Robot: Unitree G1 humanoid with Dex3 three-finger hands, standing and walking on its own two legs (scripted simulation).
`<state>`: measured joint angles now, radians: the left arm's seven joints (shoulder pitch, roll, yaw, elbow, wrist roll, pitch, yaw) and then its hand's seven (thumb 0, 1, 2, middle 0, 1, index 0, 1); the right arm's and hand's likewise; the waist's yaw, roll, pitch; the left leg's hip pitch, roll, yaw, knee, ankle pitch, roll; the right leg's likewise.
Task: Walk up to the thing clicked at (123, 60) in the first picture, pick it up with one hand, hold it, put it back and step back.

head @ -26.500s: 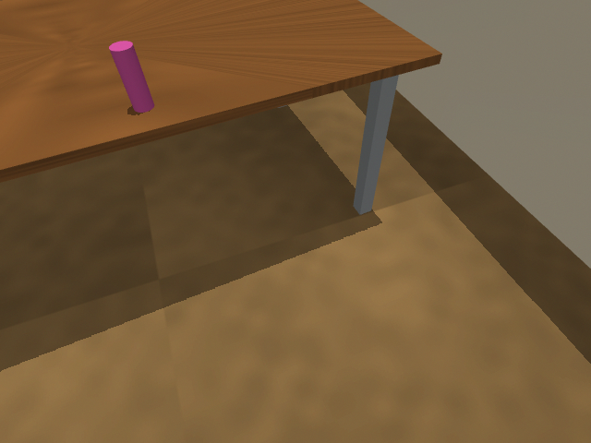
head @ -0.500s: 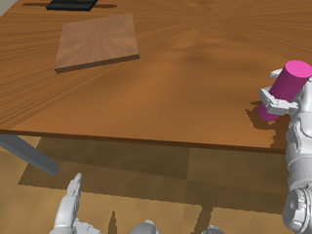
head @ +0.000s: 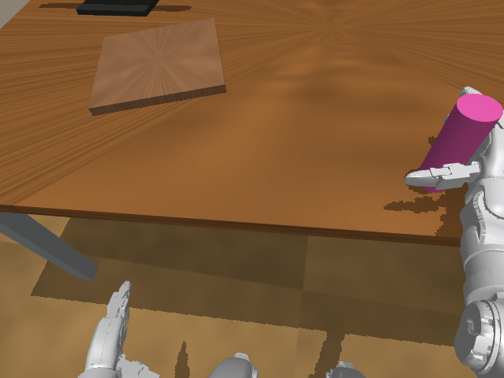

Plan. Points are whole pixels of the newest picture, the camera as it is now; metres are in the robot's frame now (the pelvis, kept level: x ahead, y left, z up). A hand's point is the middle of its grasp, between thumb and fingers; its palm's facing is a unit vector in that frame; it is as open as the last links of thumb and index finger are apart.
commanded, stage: withdraw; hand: right
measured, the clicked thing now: (452, 148) +0.46 -0.21 +0.09
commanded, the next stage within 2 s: rise in 0.30 s
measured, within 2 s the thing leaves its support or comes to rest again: neither
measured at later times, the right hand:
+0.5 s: hand out of the picture +0.47 -0.28 +0.22, palm faces +0.26 +0.96 -0.13, open 17.1 cm
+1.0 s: hand out of the picture +0.36 -0.35 +0.19, palm faces +0.47 +0.81 -0.35, open 17.5 cm
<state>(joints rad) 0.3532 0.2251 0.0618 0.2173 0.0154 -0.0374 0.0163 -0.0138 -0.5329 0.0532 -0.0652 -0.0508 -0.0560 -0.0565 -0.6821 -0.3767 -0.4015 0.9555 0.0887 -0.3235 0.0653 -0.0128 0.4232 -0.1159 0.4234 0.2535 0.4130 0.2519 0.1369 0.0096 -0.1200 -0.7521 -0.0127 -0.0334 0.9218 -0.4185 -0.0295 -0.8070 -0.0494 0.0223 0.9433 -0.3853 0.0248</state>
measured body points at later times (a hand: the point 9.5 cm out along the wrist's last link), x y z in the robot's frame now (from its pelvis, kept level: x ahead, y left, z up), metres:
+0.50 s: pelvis +0.02 +0.00 +0.03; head +0.04 +0.00 +0.48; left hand +0.17 +0.26 -0.03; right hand +0.45 -0.33 +0.23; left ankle +0.02 +0.14 -0.68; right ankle +0.04 -0.13 -0.68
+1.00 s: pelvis +0.03 -0.01 +0.04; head +0.04 +0.00 +0.49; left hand +0.20 +0.25 -0.02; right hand +0.33 -0.39 +0.21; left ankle +0.02 +0.14 -0.68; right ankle +0.04 -0.13 -0.68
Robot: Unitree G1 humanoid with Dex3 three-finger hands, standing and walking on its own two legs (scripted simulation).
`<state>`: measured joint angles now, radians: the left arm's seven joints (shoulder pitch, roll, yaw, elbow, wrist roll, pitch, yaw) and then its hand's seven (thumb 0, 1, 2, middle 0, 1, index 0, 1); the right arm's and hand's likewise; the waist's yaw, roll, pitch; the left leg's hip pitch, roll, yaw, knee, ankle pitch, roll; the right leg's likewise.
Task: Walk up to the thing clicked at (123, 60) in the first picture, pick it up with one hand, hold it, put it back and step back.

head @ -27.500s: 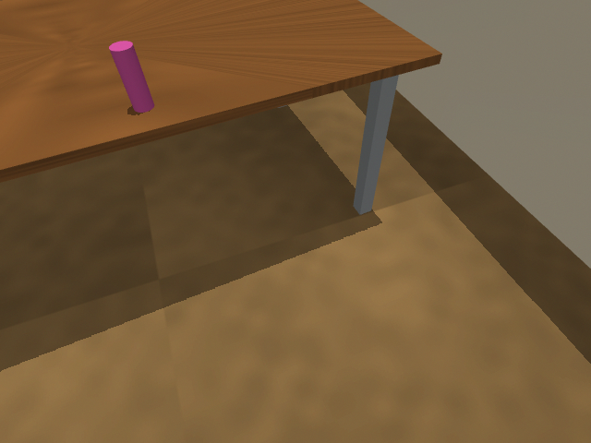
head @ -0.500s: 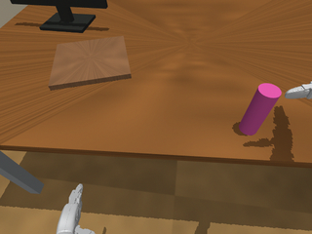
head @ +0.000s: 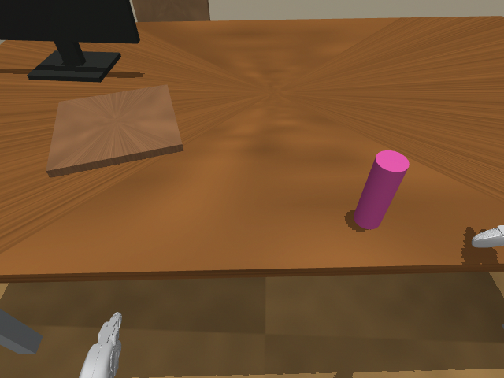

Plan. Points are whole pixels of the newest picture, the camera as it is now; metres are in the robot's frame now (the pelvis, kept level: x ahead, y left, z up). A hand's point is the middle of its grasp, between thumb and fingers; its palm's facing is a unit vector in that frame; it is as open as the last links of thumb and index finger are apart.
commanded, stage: sink last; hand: right
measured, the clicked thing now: (378, 192) +0.43 -0.20 +0.05
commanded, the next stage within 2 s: home in 0.72 s
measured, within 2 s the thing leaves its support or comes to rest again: neither
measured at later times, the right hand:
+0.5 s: hand out of the picture +0.14 -0.24 +0.12, palm faces +0.40 +0.83 -0.39, open 17.5 cm
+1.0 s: hand (495, 354) +0.15 -0.24 +0.10, palm faces +0.37 +0.86 -0.35, open 17.4 cm
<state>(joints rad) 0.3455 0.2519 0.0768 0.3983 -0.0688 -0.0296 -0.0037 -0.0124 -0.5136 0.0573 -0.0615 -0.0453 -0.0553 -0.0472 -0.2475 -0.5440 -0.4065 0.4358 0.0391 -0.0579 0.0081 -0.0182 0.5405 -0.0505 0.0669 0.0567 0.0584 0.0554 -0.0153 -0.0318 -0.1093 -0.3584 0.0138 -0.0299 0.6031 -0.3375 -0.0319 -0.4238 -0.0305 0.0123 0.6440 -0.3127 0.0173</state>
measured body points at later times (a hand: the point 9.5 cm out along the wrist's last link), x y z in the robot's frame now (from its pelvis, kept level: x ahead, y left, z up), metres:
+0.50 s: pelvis -0.02 +0.02 +0.00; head -0.04 +0.05 +0.45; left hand +0.15 +0.28 -0.07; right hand +0.11 -0.28 +0.15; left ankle -0.02 +0.15 -0.73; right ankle +0.01 -0.13 -0.73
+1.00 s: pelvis -0.03 +0.02 +0.01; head -0.04 +0.03 +0.46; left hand +0.14 +0.27 -0.06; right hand +0.12 -0.28 +0.12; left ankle -0.02 +0.15 -0.73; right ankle +0.01 -0.13 -0.73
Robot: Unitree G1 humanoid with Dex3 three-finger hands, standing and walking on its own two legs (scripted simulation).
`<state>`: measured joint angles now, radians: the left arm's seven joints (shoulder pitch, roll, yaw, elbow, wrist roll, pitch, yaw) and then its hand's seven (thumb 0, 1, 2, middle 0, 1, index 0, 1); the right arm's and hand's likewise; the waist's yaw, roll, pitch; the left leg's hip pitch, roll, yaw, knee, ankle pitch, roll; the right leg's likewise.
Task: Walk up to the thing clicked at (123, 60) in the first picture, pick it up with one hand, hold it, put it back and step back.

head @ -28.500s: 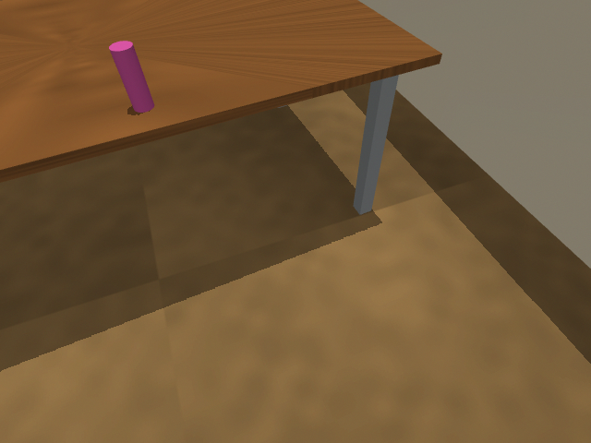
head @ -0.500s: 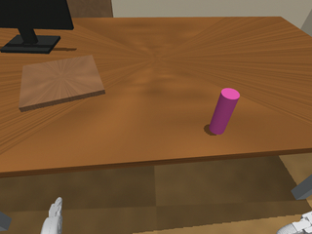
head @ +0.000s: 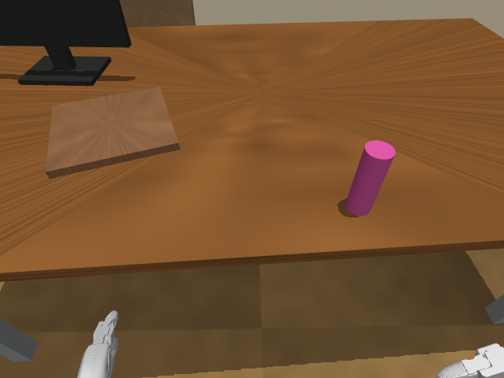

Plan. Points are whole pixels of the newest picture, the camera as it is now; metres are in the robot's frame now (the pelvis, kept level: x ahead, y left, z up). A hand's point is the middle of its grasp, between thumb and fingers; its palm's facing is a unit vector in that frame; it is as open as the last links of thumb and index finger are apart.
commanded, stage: home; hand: right
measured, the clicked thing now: (367, 180) +0.46 -0.21 +0.04
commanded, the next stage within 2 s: none
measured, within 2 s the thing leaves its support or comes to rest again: neither
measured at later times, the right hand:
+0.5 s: hand (369, 358) +0.18 -0.17 -0.09, palm faces +0.06 +0.98 -0.19, open 17.4 cm
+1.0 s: hand out of the picture +0.16 -0.23 -0.13, palm faces -0.04 +0.93 -0.35, open 17.4 cm
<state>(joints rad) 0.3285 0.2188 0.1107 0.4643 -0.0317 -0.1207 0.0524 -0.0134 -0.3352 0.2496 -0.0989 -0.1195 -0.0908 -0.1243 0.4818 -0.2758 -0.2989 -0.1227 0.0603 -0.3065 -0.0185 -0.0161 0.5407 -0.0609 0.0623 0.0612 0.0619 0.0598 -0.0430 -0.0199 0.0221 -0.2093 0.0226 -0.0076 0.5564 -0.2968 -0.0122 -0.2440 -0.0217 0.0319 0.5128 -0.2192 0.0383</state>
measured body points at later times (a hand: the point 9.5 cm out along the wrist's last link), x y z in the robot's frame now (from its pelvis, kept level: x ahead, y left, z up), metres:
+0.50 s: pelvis +0.01 +0.00 +0.00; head +0.02 -0.01 +0.45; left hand +0.17 +0.23 -0.08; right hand +0.18 -0.22 -0.08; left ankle +0.01 +0.13 -0.73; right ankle +0.04 -0.15 -0.73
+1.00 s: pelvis +0.02 +0.00 +0.00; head +0.02 +0.01 +0.45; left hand +0.13 +0.28 -0.12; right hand +0.16 -0.28 -0.10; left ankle +0.01 +0.13 -0.73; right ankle +0.04 -0.15 -0.73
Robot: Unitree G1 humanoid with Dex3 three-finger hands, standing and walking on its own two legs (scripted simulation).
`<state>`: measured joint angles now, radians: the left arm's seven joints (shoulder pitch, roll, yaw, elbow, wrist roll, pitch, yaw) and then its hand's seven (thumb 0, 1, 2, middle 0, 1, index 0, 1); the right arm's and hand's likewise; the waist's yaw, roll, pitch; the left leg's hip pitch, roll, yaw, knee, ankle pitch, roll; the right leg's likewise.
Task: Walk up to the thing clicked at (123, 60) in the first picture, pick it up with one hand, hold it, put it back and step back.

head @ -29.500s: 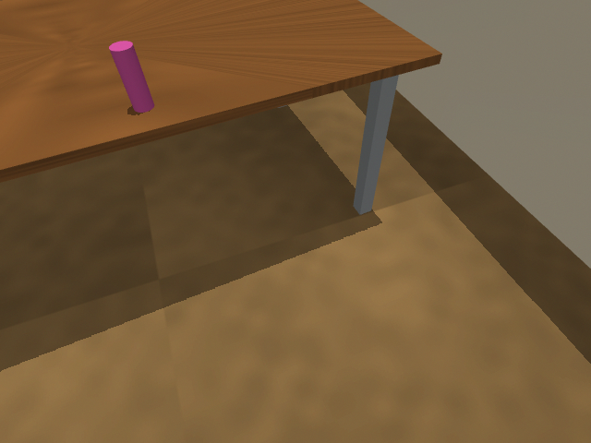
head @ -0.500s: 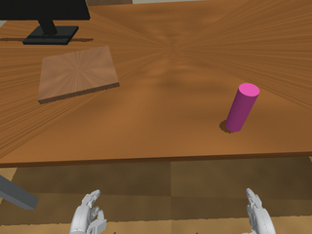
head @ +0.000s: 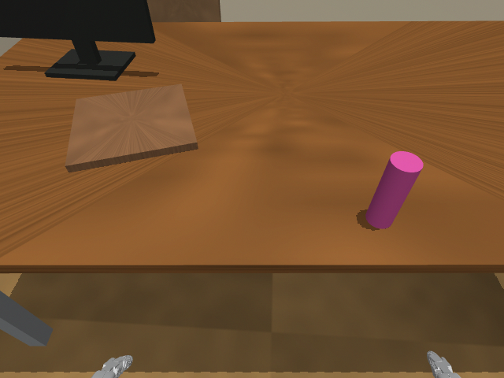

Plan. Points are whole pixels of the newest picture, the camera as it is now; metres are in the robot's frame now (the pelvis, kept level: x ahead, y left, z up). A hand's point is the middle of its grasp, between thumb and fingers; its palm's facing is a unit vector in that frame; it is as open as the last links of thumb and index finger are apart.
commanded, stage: home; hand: right
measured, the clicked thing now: (391, 192) +0.44 -0.21 +0.04
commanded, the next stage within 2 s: stand in 1.70 s
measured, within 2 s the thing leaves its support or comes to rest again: neither
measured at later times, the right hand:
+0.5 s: hand out of the picture +0.02 -0.27 -0.14, palm faces -0.06 +0.93 -0.36, open 17.4 cm
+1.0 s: hand out of the picture +0.06 -0.27 -0.14, palm faces -0.05 +0.93 -0.36, open 17.3 cm
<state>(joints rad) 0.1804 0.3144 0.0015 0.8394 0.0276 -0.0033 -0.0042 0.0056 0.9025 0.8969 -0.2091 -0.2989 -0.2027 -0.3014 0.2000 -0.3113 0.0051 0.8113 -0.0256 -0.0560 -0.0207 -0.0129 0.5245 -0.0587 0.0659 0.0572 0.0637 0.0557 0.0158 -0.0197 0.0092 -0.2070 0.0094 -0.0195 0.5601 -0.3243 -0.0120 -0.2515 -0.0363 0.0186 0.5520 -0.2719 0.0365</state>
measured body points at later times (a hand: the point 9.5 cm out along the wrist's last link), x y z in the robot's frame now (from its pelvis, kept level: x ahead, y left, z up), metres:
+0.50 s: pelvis -0.02 -0.01 +0.01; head -0.03 -0.01 +0.46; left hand +0.02 +0.29 -0.12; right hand +0.03 -0.32 -0.12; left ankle -0.01 +0.13 -0.73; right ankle +0.02 -0.14 -0.73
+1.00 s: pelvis -0.02 -0.01 +0.01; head -0.01 -0.01 +0.46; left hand +0.05 +0.29 -0.12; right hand +0.06 -0.32 -0.11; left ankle -0.01 +0.13 -0.73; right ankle +0.02 -0.14 -0.73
